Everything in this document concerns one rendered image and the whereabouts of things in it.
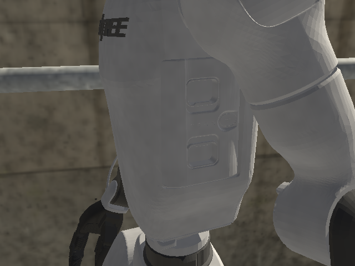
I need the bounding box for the robot right forearm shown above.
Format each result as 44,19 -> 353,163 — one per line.
101,167 -> 129,213

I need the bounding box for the humanoid robot torso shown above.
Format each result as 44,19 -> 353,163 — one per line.
98,0 -> 258,266

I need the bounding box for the left robot upper arm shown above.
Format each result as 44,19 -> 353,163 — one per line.
180,0 -> 355,266

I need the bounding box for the robot left forearm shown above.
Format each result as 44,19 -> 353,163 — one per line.
329,189 -> 355,266

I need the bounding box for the right robot hand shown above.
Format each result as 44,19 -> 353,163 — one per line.
69,198 -> 123,266

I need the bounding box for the robot right thigh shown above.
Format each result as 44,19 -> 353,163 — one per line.
102,227 -> 143,266

